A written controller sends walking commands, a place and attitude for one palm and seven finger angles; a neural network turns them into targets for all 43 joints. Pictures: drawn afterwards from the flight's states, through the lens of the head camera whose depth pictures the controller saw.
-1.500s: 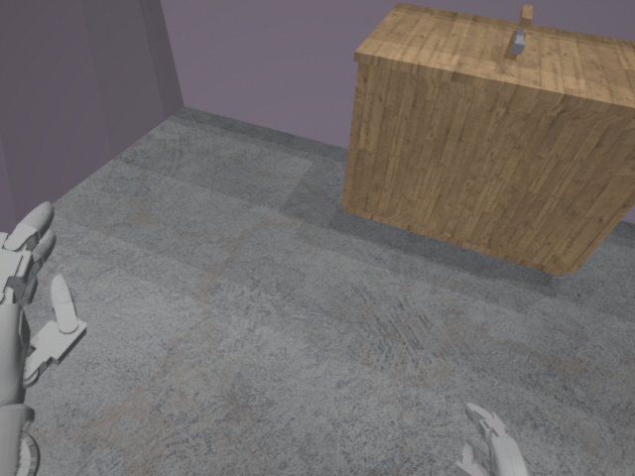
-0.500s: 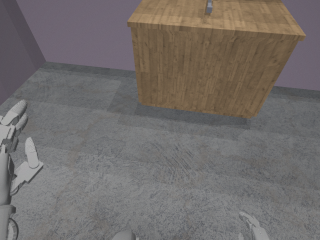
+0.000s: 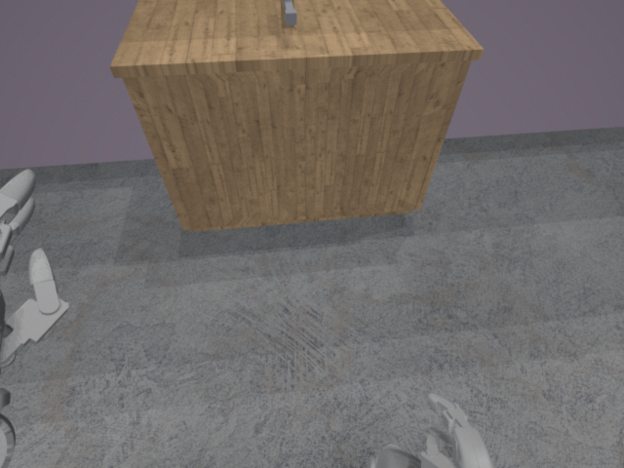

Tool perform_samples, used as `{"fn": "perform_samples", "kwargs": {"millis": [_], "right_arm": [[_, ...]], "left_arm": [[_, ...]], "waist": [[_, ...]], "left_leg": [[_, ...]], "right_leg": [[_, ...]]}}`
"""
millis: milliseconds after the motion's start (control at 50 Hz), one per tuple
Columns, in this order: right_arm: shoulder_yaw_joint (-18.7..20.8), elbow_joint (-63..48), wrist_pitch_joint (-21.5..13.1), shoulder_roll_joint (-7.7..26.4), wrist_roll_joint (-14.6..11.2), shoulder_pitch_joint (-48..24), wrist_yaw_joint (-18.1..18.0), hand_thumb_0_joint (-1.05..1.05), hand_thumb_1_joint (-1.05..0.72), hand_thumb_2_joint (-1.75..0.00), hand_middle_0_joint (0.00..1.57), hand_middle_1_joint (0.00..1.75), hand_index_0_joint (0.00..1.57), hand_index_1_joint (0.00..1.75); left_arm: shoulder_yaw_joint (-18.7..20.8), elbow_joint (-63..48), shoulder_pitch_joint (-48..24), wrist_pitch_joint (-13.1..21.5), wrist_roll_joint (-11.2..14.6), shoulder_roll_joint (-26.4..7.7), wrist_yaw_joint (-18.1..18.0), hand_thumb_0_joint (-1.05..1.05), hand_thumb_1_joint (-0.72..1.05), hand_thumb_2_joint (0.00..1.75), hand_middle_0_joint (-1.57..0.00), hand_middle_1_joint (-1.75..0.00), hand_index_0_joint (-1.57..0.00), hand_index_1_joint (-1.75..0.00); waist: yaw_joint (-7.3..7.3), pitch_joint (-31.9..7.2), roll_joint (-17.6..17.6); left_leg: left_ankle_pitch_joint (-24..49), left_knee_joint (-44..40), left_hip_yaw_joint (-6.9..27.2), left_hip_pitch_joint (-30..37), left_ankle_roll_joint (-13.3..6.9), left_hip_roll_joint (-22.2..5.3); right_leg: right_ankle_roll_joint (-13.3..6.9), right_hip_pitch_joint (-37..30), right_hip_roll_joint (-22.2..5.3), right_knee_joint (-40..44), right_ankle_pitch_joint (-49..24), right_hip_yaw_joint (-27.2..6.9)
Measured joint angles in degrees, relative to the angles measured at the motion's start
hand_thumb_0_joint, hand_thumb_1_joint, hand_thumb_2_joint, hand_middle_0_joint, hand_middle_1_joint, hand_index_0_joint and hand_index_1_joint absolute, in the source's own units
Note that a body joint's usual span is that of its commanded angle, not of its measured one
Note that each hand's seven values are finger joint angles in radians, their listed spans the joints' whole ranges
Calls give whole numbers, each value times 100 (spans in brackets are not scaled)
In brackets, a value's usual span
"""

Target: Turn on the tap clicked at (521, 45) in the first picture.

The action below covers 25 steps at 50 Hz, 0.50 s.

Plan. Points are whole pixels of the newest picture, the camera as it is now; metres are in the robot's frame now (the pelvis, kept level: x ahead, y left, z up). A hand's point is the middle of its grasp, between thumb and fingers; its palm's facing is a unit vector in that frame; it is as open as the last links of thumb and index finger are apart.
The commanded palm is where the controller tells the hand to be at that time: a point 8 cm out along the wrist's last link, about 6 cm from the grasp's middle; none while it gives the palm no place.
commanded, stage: walk to a spot facing it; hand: left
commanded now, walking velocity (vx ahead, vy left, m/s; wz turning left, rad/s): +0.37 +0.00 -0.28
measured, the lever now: (291, 17) +1.12 +0.12 +0.07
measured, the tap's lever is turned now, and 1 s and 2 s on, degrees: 0 0 0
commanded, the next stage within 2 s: take the last steps up to it in 0.68 s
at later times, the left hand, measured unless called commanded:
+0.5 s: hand (148, 167) +0.41 +0.22 +0.18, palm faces +0.39 -0.86 -0.34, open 7.4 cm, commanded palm +0.35 +0.25 +0.18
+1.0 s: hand (260, 104) +0.56 +0.11 +0.17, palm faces +0.16 -0.87 -0.47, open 7.4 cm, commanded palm +0.51 +0.17 +0.18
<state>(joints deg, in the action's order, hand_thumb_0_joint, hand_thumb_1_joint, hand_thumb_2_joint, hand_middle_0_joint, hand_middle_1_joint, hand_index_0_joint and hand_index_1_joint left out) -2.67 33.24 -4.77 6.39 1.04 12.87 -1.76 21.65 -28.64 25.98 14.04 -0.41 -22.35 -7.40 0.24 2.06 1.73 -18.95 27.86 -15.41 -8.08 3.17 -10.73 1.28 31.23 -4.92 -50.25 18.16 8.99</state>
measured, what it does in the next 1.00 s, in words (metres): walks ahead: right foot, then left foot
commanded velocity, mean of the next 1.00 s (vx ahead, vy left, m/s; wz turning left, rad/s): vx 0.31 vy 0.00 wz -0.19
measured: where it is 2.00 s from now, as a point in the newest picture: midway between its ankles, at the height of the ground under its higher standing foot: (361, 361)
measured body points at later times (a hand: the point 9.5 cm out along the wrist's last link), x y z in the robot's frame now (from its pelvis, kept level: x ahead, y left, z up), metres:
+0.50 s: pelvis +0.16 -0.01 -0.02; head +0.15 +0.01 +0.43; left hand +0.38 +0.27 +0.19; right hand +0.30 -0.28 -0.08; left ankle +0.23 +0.11 -0.74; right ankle +0.11 -0.12 -0.70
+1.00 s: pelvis +0.29 -0.06 -0.01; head +0.33 -0.07 +0.44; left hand +0.54 +0.16 +0.19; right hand +0.38 -0.35 -0.10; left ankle +0.38 +0.06 -0.70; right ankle +0.26 -0.15 -0.74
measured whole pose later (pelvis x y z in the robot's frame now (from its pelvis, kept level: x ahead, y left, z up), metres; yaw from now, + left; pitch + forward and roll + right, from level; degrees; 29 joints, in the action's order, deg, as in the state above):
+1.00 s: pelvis +0.29 -0.06 -0.01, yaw -13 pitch +0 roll +0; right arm 1.4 35.6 -0.8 14.3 0.1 10.5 -3.0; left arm 21.3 -32.0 29.2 13.1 0.9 -21.6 -8.5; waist 1.2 4.5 0.2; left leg -20.0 50.6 -6.0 -29.0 1.2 -6.8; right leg -2.8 13.9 -1.5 -31.6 17.7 8.5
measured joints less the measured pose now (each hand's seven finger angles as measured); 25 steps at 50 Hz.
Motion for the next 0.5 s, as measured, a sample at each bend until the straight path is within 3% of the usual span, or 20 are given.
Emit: {"fn": "perform_samples", "kwargs": {"millis": [60,80,100,120,160,220,260,300,400,440,500], "right_arm": [[25,-6,-2,31,-23,134,-17,1,-90,-89,20,30,21,30],[48,-12,-4,49,-50,187,-18,1,-90,-89,20,30,21,30],[72,-8,0,54,-82,226,-7,1,-90,-89,20,30,21,30],[106,73,34,156,-100,137,6,1,-90,-89,20,30,21,30],[189,298,137,421,-85,-135,42,1,-90,-89,20,30,21,30],[328,433,288,700,-98,-350,57,1,-90,-89,20,30,21,30],[395,422,358,780,-91,-371,-3,1,-90,-89,20,30,21,30],[433,357,392,811,-77,-310,-63,1,-90,-89,20,30,21,30],[469,141,326,890,-54,13,-228,1,-91,-89,20,30,20,30],[474,85,293,824,-67,50,-304,1,-91,-89,19,30,20,30],[390,73,225,593,-54,-53,-307,1,-91,-90,19,30,20,30]], "left_arm": [[139,51,59,-52,42,-175,18,1,89,89,-21,-31,-21,-30],[179,23,46,-97,48,-284,18,1,89,89,-21,-31,-21,-30],[230,-41,-3,-133,36,-430,12,1,89,89,-21,-31,-21,-30],[226,-63,-106,-115,22,-392,14,1,89,89,-21,-31,-21,-30],[168,-135,-164,-94,68,-136,20,1,89,89,-21,-31,-22,-30],[80,-398,77,-78,84,90,12,1,89,89,-22,-31,-22,-30],[93,-578,271,-26,82,68,-8,1,89,89,-22,-31,-22,-30],[155,-679,394,28,105,-29,-37,1,89,89,-22,-31,-22,-30],[207,-498,262,98,137,-130,-144,1,89,89,-22,-31,-22,-30],[216,-248,44,112,148,-74,-170,1,89,89,-22,-31,-22,-30],[177,345,-332,63,139,132,-180,1,89,89,-21,-31,-22,-30]], "waist": [[30,96,148],[55,126,135],[87,148,2],[50,241,8],[5,415,89],[63,454,87],[95,374,-1],[91,249,-136],[37,-97,-278],[-21,-176,-387],[6,-249,-364]], "left_leg": [[-328,347,-20,76,138,-260],[-518,753,39,-33,98,-340],[-656,1426,127,-301,-13,-357],[-827,2308,429,-659,-115,-339],[-1034,3756,1041,-1328,-200,-85],[-806,4631,1336,-2157,-156,181],[-674,4169,1292,-2431,-146,191],[-455,3195,1155,-2418,-170,182],[203,902,737,-1557,-235,324],[730,835,608,-1341,-311,389],[426,927,494,-1167,-340,356]], "right_leg": [[-58,-435,132,1071,-262,249],[-117,-671,190,1419,-381,296],[-317,-822,171,1617,-811,197],[-450,-722,183,1305,-814,164],[-497,-674,271,869,-307,70],[-418,-887,355,975,-55,-35],[-387,-1057,380,1184,-84,-97],[-374,-1223,374,1363,-69,-178],[-221,-1708,337,1409,269,-305],[-207,-1733,269,1019,632,-466],[-204,-1235,336,-440,1073,-573]]}}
